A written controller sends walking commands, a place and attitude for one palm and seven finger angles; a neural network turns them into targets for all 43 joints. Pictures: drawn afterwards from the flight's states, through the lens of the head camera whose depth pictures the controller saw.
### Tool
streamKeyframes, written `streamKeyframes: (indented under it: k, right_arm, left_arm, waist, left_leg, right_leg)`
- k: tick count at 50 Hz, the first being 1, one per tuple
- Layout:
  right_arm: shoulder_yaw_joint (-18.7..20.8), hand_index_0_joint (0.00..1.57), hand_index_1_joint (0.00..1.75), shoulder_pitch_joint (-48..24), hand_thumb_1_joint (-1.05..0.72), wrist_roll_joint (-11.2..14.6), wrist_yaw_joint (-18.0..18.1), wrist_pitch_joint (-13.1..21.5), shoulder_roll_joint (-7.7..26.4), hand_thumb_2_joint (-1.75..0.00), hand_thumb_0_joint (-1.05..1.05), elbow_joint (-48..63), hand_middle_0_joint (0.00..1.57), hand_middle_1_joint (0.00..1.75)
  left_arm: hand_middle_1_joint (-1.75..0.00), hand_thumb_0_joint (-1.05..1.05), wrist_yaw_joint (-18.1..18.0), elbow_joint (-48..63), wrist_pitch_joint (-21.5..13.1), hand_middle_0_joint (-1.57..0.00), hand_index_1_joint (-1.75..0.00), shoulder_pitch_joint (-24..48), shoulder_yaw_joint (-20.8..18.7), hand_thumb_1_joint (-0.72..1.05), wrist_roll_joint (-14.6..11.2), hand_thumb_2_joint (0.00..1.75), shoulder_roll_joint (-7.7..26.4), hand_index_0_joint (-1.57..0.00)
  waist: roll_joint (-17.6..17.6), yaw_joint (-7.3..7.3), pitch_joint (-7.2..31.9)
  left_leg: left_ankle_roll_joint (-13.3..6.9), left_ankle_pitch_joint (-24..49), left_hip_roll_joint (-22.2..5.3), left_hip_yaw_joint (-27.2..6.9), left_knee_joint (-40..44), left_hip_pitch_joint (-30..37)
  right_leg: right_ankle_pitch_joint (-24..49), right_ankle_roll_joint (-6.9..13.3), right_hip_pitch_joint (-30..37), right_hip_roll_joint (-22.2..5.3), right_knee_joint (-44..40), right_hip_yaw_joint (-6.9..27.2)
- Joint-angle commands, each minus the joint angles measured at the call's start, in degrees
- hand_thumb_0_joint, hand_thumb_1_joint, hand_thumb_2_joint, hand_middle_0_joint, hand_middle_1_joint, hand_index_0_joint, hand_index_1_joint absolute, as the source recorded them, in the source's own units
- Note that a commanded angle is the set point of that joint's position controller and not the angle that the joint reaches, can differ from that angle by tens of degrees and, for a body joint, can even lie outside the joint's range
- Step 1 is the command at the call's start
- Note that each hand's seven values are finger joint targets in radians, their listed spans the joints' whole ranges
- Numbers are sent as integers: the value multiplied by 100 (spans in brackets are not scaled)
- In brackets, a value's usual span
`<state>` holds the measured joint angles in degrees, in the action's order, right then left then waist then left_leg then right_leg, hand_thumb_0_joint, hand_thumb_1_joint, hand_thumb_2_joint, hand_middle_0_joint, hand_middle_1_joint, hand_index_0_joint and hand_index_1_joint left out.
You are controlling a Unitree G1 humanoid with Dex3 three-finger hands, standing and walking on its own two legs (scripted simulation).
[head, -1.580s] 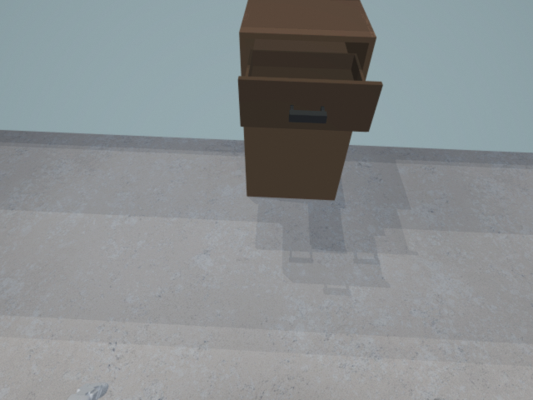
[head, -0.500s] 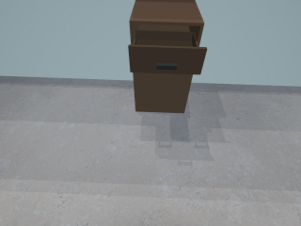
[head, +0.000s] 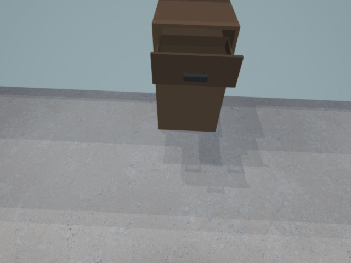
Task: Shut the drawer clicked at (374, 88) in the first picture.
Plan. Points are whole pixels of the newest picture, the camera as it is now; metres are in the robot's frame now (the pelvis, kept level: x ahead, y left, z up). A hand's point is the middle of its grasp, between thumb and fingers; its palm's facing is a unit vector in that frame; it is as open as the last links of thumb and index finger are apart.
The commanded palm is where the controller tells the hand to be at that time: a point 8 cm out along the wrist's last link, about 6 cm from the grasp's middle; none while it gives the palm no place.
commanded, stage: walk to a spot facing it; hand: left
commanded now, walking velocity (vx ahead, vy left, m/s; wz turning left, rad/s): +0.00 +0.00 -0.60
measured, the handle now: (195, 75) +0.90 -0.03 -0.07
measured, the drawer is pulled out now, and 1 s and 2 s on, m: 0.27 0.27 0.27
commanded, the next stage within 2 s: none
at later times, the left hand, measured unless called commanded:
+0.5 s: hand out of the picture +0.04 +0.15 -0.17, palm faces -0.15 -0.95 -0.27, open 7.4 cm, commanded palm none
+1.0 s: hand out of the picture +0.15 +0.18 -0.18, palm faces -0.34 -0.92 -0.20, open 7.4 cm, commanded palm none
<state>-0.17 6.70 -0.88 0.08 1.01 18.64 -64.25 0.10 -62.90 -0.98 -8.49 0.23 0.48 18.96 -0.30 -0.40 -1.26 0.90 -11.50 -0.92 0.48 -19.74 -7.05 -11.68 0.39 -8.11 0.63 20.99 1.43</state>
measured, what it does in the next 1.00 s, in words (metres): walks ahead, turning right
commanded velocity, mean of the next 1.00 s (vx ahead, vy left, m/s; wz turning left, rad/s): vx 0.21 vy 0.00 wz -0.59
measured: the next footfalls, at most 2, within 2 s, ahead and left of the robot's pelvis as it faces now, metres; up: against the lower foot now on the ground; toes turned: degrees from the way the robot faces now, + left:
left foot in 1.02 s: +0.25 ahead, +0.05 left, +0.00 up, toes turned -30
right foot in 1.60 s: +0.28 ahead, -0.20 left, +0.00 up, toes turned -60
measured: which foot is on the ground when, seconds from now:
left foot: down 0.00-0.38, up 0.40-1.00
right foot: down 0.00-1.00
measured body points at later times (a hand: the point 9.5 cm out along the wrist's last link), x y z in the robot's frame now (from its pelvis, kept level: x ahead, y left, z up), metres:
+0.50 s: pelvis -0.02 -0.04 -0.02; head +0.00 -0.07 +0.43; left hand +0.05 +0.20 -0.15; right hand -0.01 -0.30 -0.18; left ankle -0.02 +0.12 -0.67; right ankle -0.02 -0.10 -0.75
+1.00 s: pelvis +0.11 -0.01 -0.01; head +0.12 +0.00 +0.44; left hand +0.17 +0.23 -0.16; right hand +0.13 -0.28 -0.13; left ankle +0.20 +0.07 -0.74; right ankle -0.02 -0.10 -0.75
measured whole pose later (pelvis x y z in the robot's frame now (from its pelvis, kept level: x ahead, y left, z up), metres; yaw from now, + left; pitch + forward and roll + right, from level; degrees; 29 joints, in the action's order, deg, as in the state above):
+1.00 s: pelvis +0.11 -0.01 -0.01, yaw -30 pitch +2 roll -1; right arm 2.8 7.2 -1.0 -0.7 1.6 10.8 -50.3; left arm -0.1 -56.4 -1.7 -26.0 -3.6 1.5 10.9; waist -1.0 -5.2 0.8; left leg 2.5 -16.3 -0.9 -0.2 -35.0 -22.6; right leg -18.6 1.4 -6.8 6.0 24.6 16.4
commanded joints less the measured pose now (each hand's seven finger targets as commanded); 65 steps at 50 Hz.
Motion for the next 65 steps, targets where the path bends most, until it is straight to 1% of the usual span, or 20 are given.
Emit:
streamKeyframes:
  k: [1, 9, 14, 17, 19, 20, 22, 26, 40, 45, 48, 49, 50, 51, 52, 53, 55, 58, 61, 65]
  right_arm:
    - [243, 20, 30, -93, -90, 20, 117, 110, 1006, -90, 0, 355, 20, 30]
    - [399, 20, 30, 255, -90, 1, 196, -116, 715, -90, 0, 839, 20, 30]
    - [541, 20, 30, 71, -90, -28, 171, -74, 733, -90, 0, 1193, 20, 30]
    - [587, 20, 30, -246, -90, -32, 159, -130, 653, -90, 0, 1337, 20, 30]
    - [444, 20, 30, -42, -90, 13, 110, -221, -36, -90, 0, 1612, 20, 30]
    - [488, 20, 30, -47, -90, 14, 120, -258, 144, -90, 0, 1590, 20, 30]
    - [524, 20, 30, -148, -90, -9, 54, -224, 230, -90, 0, 1482, 20, 30]
    - [550, 20, 30, 120, -90, -89, -31, -97, 113, -90, 0, 1324, 20, 30]
    - [473, 20, 30, -522, -90, -71, -60, 94, -142, -90, 0, 1801, 20, 30]
    - [459, 20, 30, -644, -90, 4, -69, 183, -256, -90, 0, 1999, 20, 30]
    - [465, 20, 30, 64, -90, 50, -14, 274, -229, -90, 0, 1867, 20, 30]
    - [504, 20, 30, 720, -90, 57, 66, 314, -62, -90, 0, 1652, 20, 30]
    - [613, 20, 30, 1593, -90, 16, 147, 349, 459, -90, 0, 1407, 20, 30]
    - [691, 20, 30, 2120, -90, -14, 138, 336, 955, -90, 0, 1348, 20, 30]
    - [623, 20, 30, 1877, -90, -43, 127, 258, 762, -90, 0, 1454, 20, 30]
    - [543, 20, 30, 1377, -90, -64, 97, 242, 407, -90, 0, 1601, 20, 30]
    - [355, 20, 30, 972, -90, -40, 121, 332, -179, -90, 0, 1555, 20, 30]
    - [277, 20, 30, 1236, -90, 14, 184, 451, -374, -90, 0, 1360, 20, 30]
    - [245, 20, 30, 1641, -90, 28, 250, 478, -397, -90, 0, 1151, 20, 30]
    - [274, 20, 30, 1866, -90, -8, 272, 422, -243, -90, 0, 1016, 20, 30]
  left_arm:
    - [-30, 0, -81, 419, -44, -20, -30, 150, -271, 90, 16, 90, 1070, -20]
    - [-30, 0, -44, 828, 275, -20, -30, -278, -343, 90, 52, 90, 562, -20]
    - [-30, 0, 24, 1140, 370, -20, -30, -469, -426, 90, 61, 90, 224, -20]
    - [-30, 0, 61, 1033, 300, -20, -30, -1237, -519, 90, 88, 90, 184, -20]
    - [-30, 0, -61, 1047, 144, -20, -30, -1538, -671, 90, 125, 90, 1108, -20]
    - [-30, 0, -115, 1092, 176, -20, -30, -1536, -660, 90, 48, 90, 955, -20]
    - [-30, 0, -104, 1264, 152, -20, -30, -1002, -644, 90, 30, 90, 613, -20]
    - [-30, 0, -63, 1213, -78, -20, -30, -1225, -604, 90, 12, 90, 344, -20]
    - [-30, 0, -56, 926, -246, -20, -30, -2063, -582, 90, 91, 90, 126, -20]
    - [-30, 0, -96, 981, -211, -20, -30, -1898, -621, 90, 118, 90, 265, -20]
    - [-30, 0, -104, 1112, -179, -20, -30, -1415, -673, 90, 108, 90, 334, -20]
    - [-30, 0, -92, 1163, -179, -20, -30, -1280, -676, 90, 85, 90, 220, -20]
    - [-30, 0, -30, 1210, -175, -20, -30, -1302, -659, 90, 23, 90, -31, -20]
    - [-30, 0, 22, 1282, -198, -20, -30, -1436, -616, 90, 1, 90, -308, -20]
    - [-30, 0, 22, 1306, -191, -20, -30, -1273, -662, 90, 68, 90, -152, -20]
    - [-30, 0, 64, 1289, -169, -20, -30, -1240, -710, 90, 131, 90, -95, -20]
    - [-30, 0, 173, 1106, -42, -20, -30, -1228, -713, 90, 190, 90, -242, -20]
    - [-30, 0, 215, 1023, 114, -20, -30, -1382, -651, 90, 159, 90, -451, -20]
    - [-30, 0, 188, 1041, 191, -20, -30, -1203, -609, 90, 143, 90, -510, -20]
    - [-30, 0, 211, 1213, 286, -20, -30, -609, -556, 90, 133, 90, -600, -20]
  waist:
    - [32, 68, 387]
    - [351, 51, 113]
    - [1135, -70, 28]
    - [601, -488, 194]
    - [-2216, -431, 109]
    - [-1473, -412, 206]
    - [-952, -245, -226]
    - [-203, -153, 122]
    - [-656, -395, -59]
    - [-726, -394, -71]
    - [-866, -19, 78]
    - [-576, 265, 279]
    - [472, 584, 845]
    - [1967, 608, 953]
    - [1288, 519, 353]
    - [702, 252, -252]
    - [937, -70, -701]
    - [956, -222, -432]
    - [805, -166, -181]
    - [691, -58, -215]
  left_leg:
    - [-156, 1059, -672, -311, 16, 264]
    - [-277, 639, -1112, -144, -331, 111]
    - [-1002, 1465, -2084, -338, -66, -283]
    - [-446, 942, -1613, 457, -1503, -847]
    - [267, -2432, -70, 528, -4429, -2660]
    - [149, -2163, -243, -233, -4713, -2562]
    - [130, -1208, -433, -310, -4974, -2848]
    - [238, -267, -466, -190, -4721, -2884]
    - [367, -311, -388, -156, -3447, -3400]
    - [241, -643, -72, -71, -2362, -2522]
    - [130, -428, 90, -37, -1138, -801]
    - [49, -192, 3, -125, -541, 466]
    - [-146, -801, -1041, -1096, -209, 1874]
    - [-598, -1605, -2592, -3065, 468, 2070]
    - [-882, -2237, -2828, -3553, 902, 1141]
    - [-914, -2550, -2502, -2896, 1063, 237]
    - [-429, -1417, -1826, -1600, 1083, -556]
    - [-51, 1299, -1439, -240, 733, -299]
    - [37, 3780, -1426, 324, 269, 185]
    - [-258, 4193, -1523, 603, 115, 640]
  right_leg:
    - [1521, 163, -124, -696, -87, 678]
    - [1135, 44, -1144, -270, 1112, 637]
    - [-1665, -121, -1415, -231, 2941, -10]
    - [-389, -98, -354, -307, 1451, -174]
    - [1743, 542, -30, -2101, -592, 3262]
    - [563, 791, -111, -2025, -755, 2980]
    - [-1736, 610, -515, -1552, -1110, 2945]
    - [-1095, 699, 101, -1151, -907, 2278]
    - [-388, 1149, 610, -1062, -855, 2720]
    - [286, 1139, 324, -979, -582, 2793]
    - [561, 903, -571, -687, 75, 2567]
    - [572, 701, -1273, -320, 754, 2303]
    - [-243, 474, -2154, 261, 2092, 1646]
    - [-2134, 121, -3186, 653, 3855, 651]
    - [-1912, 88, -3319, 233, 4564, 565]
    - [-1504, 86, -3297, -54, 4873, 417]
    - [-509, 49, -3118, -319, 5173, 272]
    - [60, -53, -3001, -323, 5174, 168]
    - [119, -110, -3173, -264, 5175, -36]
    - [295, -175, -3547, -296, 4673, -315]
